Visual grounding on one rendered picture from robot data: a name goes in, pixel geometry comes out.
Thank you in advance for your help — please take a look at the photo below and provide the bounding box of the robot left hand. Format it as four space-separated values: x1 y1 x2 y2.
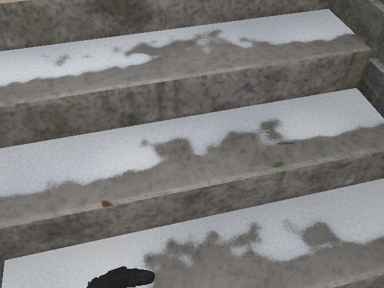
87 266 155 288

